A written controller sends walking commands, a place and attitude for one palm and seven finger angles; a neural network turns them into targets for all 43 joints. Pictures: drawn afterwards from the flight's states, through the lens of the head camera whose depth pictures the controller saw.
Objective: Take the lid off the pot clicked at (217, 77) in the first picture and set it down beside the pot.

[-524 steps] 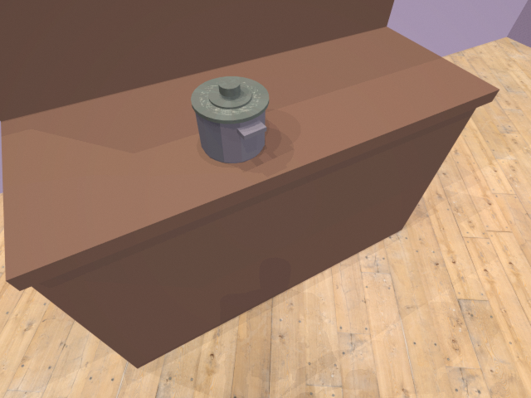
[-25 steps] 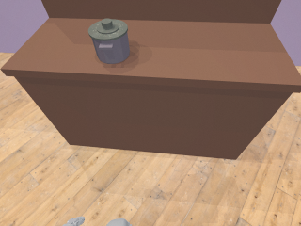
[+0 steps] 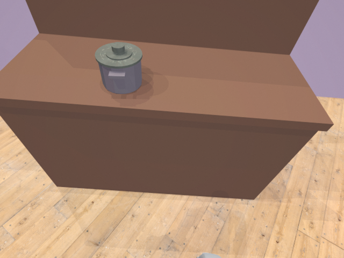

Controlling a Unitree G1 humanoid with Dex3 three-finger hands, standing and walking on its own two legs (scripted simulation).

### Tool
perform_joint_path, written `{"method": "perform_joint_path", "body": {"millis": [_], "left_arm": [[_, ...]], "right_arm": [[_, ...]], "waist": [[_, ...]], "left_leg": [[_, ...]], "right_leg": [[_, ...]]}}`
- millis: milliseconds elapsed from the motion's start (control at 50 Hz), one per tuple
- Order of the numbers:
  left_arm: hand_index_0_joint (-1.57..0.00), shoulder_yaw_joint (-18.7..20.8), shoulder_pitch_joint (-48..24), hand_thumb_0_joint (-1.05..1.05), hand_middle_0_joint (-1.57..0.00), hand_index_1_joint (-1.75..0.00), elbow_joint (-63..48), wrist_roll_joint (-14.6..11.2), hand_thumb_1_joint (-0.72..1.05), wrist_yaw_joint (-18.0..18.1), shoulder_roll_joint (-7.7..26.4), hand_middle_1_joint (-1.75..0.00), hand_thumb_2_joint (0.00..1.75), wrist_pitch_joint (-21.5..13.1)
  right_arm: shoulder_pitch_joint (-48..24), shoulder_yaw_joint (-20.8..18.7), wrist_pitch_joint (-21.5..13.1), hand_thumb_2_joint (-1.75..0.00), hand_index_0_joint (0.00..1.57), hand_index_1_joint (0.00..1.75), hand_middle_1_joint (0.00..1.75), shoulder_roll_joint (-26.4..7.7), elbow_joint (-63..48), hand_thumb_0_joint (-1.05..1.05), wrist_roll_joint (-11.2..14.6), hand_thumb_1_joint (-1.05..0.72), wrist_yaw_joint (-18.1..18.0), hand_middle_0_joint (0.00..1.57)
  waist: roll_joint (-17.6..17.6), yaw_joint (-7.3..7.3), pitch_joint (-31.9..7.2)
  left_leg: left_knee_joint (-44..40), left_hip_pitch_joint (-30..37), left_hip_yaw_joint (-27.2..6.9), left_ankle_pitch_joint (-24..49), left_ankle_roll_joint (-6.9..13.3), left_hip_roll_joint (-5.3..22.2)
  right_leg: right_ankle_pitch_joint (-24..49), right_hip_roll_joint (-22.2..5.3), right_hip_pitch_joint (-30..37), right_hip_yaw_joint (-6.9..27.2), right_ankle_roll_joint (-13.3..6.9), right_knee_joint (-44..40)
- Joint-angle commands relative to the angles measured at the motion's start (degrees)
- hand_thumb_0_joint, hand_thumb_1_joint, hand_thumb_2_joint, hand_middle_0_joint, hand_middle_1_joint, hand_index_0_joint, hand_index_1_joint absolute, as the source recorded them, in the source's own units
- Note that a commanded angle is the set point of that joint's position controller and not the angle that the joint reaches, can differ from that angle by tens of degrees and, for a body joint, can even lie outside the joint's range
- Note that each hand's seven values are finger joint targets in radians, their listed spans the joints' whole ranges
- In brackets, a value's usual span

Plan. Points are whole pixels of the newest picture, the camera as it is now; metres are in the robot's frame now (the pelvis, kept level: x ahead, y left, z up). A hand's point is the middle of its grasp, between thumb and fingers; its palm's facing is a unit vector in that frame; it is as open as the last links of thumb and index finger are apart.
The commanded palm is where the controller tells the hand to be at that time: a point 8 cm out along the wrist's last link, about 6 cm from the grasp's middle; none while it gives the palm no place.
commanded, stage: take the last steps up to it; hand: left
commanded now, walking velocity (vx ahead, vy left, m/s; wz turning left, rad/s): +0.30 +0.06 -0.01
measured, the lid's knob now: (118, 47) +0.71 +0.22 +0.11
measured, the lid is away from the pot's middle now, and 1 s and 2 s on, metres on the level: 0.00 0.00 0.00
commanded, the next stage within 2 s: come to a stop and stand still in 0.44 s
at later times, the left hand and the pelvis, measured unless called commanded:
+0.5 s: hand (116, 246) +0.18 +0.15 -0.16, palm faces +0.10 -0.97 -0.24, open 7.1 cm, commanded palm none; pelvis +0.16 -0.04 +0.00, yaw +2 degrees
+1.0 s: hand (98, 233) +0.22 +0.22 -0.19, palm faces +0.05 -0.97 -0.24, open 7.3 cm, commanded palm none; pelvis +0.19 +0.01 -0.01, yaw +0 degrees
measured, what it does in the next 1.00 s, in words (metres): walks ahead: right foot, then left foot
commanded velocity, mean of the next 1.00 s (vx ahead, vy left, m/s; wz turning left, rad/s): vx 0.03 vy -0.02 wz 0.01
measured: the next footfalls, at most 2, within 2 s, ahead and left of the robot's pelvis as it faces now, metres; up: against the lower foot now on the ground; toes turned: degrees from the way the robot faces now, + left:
right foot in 0.22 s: +0.20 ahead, -0.14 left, +0.00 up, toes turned -7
left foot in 0.68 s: +0.32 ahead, +0.13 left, +0.00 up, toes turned +8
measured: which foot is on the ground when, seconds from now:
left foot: down 0.00-0.24, up 0.26-0.66, down 0.68-1.00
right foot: up 0.00-0.20, down 0.22-0.70, up 0.72-1.00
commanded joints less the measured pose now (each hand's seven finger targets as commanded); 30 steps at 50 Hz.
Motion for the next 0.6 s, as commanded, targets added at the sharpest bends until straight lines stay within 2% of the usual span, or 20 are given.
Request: {"method": "perform_joint_path", "body": {"millis": [0,60,100,140,160,180,200,220,240,260,280,300,320,360,380,400,440,480,540,580], "left_arm": [[-0.2,-0.1,-7.6,0.0,-0.2,-0.3,-6.1,-0.4,0.9,-0.1,1.1,-0.3,0.9,-2.1],[-0.2,-0.4,-10.6,0.0,-0.2,-0.3,-7.0,-0.4,0.9,-0.1,-0.1,-0.3,0.9,-2.4],[-0.2,-0.4,-10.7,0.0,-0.2,-0.3,-7.1,-0.5,0.9,0.0,-0.2,-0.3,0.9,-2.8],[-0.2,0.1,-7.1,0.0,-0.2,-0.3,-5.9,-0.5,0.9,0.0,-0.3,-0.3,0.9,-3.1],[-0.2,0.5,-2.4,0.0,-0.2,-0.3,-4.2,-0.4,0.9,0.1,0.4,-0.3,0.9,-3.4],[-0.2,1.0,5.3,0.0,-0.2,-0.3,-1.6,-0.2,0.9,0.4,2.4,-0.3,0.9,-4.0],[-0.2,2.1,13.4,0.0,-0.2,-0.3,0.7,0.1,0.9,1.2,7.4,-0.3,0.9,-4.9],[-0.2,3.4,18.2,0.0,-0.2,-0.3,1.8,-0.6,0.9,1.8,12.5,-0.3,0.9,-4.9],[-0.2,3.4,16.7,0.0,-0.2,-0.3,1.6,-1.5,0.9,2.1,11.7,-0.3,0.9,-4.6],[-0.2,2.8,11.4,0.0,-0.2,-0.3,0.7,-1.5,0.9,2.2,9.5,-0.3,0.9,-4.9],[-0.2,2.1,7.7,0.0,-0.2,-0.3,-0.1,-1.4,0.9,2.4,6.6,-0.3,0.9,-4.9],[-0.2,1.6,5.3,0.0,-0.2,-0.3,-0.6,-1.4,0.9,2.7,4.7,-0.3,0.9,-5.0],[-0.2,0.9,4.1,0.0,-0.2,-0.3,-0.7,-1.1,0.9,2.7,2.8,-0.3,0.9,-5.3],[-0.2,0.3,4.8,0.0,-0.2,-0.3,0.1,-0.7,0.9,2.7,1.6,-0.3,0.9,-5.6],[-0.2,0.6,5.3,0.0,-0.2,-0.3,0.1,-0.5,0.9,2.7,1.0,-0.3,0.9,-5.7],[-0.2,0.5,6.1,0.0,-0.2,-0.3,0.5,-0.6,0.9,2.7,1.6,-0.3,0.9,-5.8],[-0.2,0.4,5.6,0.0,-0.2,-0.3,0.7,-0.6,0.9,2.5,2.8,-0.3,0.9,-5.9],[-0.2,0.4,6.7,0.0,-0.2,-0.3,1.4,-0.6,0.9,2.4,3.8,-0.3,0.9,-5.9],[-0.2,0.3,7.3,0.0,-0.2,-0.3,2.4,-0.4,0.9,2.5,4.6,-0.3,0.9,-5.6],[-0.2,0.0,7.4,0.0,-0.2,-0.3,2.8,-0.3,0.9,3.1,4.4,-0.3,0.9,-4.6]], "right_arm": [[6.5,-2.0,-1.4,-0.9,0.2,0.3,0.3,-9.0,0.3,0.0,-0.1,-0.9,-0.5,0.2],[7.8,-2.0,-1.4,-0.9,0.2,0.3,0.3,-8.8,1.9,0.0,-0.4,-0.9,-0.5,0.2],[7.6,-2.1,-1.4,-0.9,0.2,0.3,0.3,-9.1,2.4,0.0,-0.6,-0.9,-0.3,0.2],[5.9,-2.1,-1.3,-0.9,0.2,0.3,0.3,-9.3,2.7,0.0,-0.6,-0.9,-0.4,0.2],[5.7,-2.0,-1.2,-0.9,0.2,0.3,0.3,-9.3,2.9,0.0,-0.3,-0.9,-0.4,0.2],[5.4,-2.0,-1.4,-0.9,0.2,0.3,0.3,-8.8,3.1,0.0,0.1,-0.9,-0.3,0.2],[5.8,-1.9,-1.6,-0.9,0.2,0.3,0.3,-7.3,2.4,0.0,0.7,-0.9,0.4,0.2],[7.3,-1.7,-1.6,-0.9,0.2,0.3,0.3,-5.6,0.5,0.0,0.8,-0.9,0.4,0.2],[3.7,-2.4,-0.9,-0.9,0.2,0.3,0.3,-8.0,0.2,0.0,0.4,-0.9,0.3,0.2],[1.5,-2.6,-0.7,-0.9,0.2,0.3,0.3,-7.4,0.7,0.0,0.5,-0.9,0.5,0.2],[-0.1,-2.5,-0.4,-0.9,0.2,0.3,0.3,-6.2,0.6,0.0,0.2,-0.9,0.6,0.2],[-0.1,-2.5,0.2,-0.9,0.2,0.3,0.3,-5.2,0.7,0.0,0.0,-0.9,0.7,0.2],[0.2,-2.3,0.8,-0.9,0.2,0.3,0.3,-3.9,1.2,0.0,-0.3,-0.9,0.8,0.2],[1.2,-2.1,1.7,-0.9,0.2,0.3,0.3,-2.9,1.4,0.0,-0.4,-0.9,1.0,0.2],[0.8,-2.2,2.0,-0.9,0.2,0.3,0.3,-2.6,1.0,0.0,-0.6,-0.9,1.1,0.2],[-0.2,-2.4,2.1,-0.9,0.2,0.3,0.3,-2.5,0.5,0.0,-0.5,-0.9,1.3,0.2],[-2.9,-2.3,2.2,-0.9,0.2,0.3,0.3,-3.1,-0.8,0.0,-0.4,-0.9,1.8,0.2],[-6.8,-2.3,1.9,-0.9,0.2,0.3,0.3,-3.9,-2.4,0.0,-0.3,-0.9,2.2,0.2],[-11.4,-1.9,1.3,-0.9,0.2,0.3,0.3,-4.3,-3.8,0.0,0.0,-0.9,2.2,0.2],[-12.2,-1.4,1.1,-0.9,0.2,0.3,0.3,-4.3,-3.6,0.0,0.2,-0.9,1.6,0.2]], "waist": [[8.2,-1.93,5.3],[9.7,-2.64,7.1],[8.6,-2.38,7.5],[7.4,-0.11,6.4],[5.5,1.82,4.0],[2.6,4.94,-0.4],[-6.6,7.78,-5.8],[-15.8,7.27,-9.5],[-7.2,7.22,-5.7],[-6.9,5.61,-2.8],[-3.4,3.99,1.1],[-0.2,2.58,2.3],[-0.1,1.3,3.3],[-2.4,0.12,2.7],[-3.3,0.04,2.6],[-2.4,0.43,1.7],[-3.6,0.22,2.4],[-4.9,1.18,2.6],[-6.3,2.21,2.4],[-8.4,2.56,1.3]], "left_leg": [[-7.9,5.3,-11.2,11.6,8.3,15.1],[-7.0,3.1,-9.9,14.0,8.5,15.7],[-5.6,0.6,-9.8,14.9,8.5,16.2],[-2.1,-2.7,-7.7,15.8,7.1,15.3],[3.6,-4.2,-5.7,18.3,5.7,13.0],[12.6,-7.0,-3.7,18.8,3.6,10.2],[25.9,-17.9,-1.1,8.5,0.7,6.6],[41.9,-28.5,0.6,-17.9,-1.9,0.6],[50.3,-30.8,-4.4,-18.4,-1.7,3.4],[53.0,-30.2,-5.9,-12.6,-1.7,5.8],[53.1,-30.2,-6.2,-9.3,-2.0,7.1],[51.8,-28.5,-6.5,-6.8,-2.4,8.2],[50.0,-26.8,-6.1,-4.6,-3.1,8.6],[45.6,-24.9,-4.1,-2.9,-4.5,8.2],[43.3,-24.9,-3.5,-2.3,-5.0,8.2],[41.2,-24.6,-3.0,-1.1,-5.3,7.9],[37.0,-25.2,-2.4,1.0,-6.0,7.9],[31.1,-26.0,-1.5,1.8,-6.3,7.5],[23.3,-22.9,-0.2,2.3,-6.4,5.7],[17.4,-17.8,0.1,3.1,-6.2,3.7]], "right_leg": [[0.3,-1.8,-9.2,-2.4,0.6,-8.0],[-0.5,-1.6,-6.0,-3.7,0.2,-14.7],[-1.2,-0.9,-1.4,-4.3,-0.4,-18.2],[1.6,0.3,6.9,-5.1,-0.9,-23.3],[4.5,1.9,14.4,-6.6,-1.2,-27.6],[6.6,1.6,25.4,-5.1,-1.9,-30.4],[2.8,-8.8,39.0,7.6,-5.6,-33.6],[4.2,-23.9,44.5,29.5,-11.4,-42.0],[3.8,-25.1,39.0,30.0,-13.2,-44.9],[1.2,-22.4,31.5,26.1,-12.0,-45.8],[0.5,-21.0,24.9,21.9,-11.3,-46.5],[3.3,-19.4,21.1,16.5,-10.9,-46.6],[7.9,-17.2,17.5,11.1,-9.7,-47.1],[15.7,-14.7,16.1,4.8,-8.7,-47.1],[17.6,-14.3,16.1,3.3,-8.8,-47.1],[19.5,-13.7,16.3,2.5,-9.1,-46.7],[19.8,-13.5,16.7,1.4,-9.1,-47.3],[21.7,-13.3,19.6,1.2,-8.9,-46.5],[30.4,-12.3,21.6,-0.5,-7.9,-43.3],[37.3,-10.7,22.9,-1.6,-6.5,-38.9]]}}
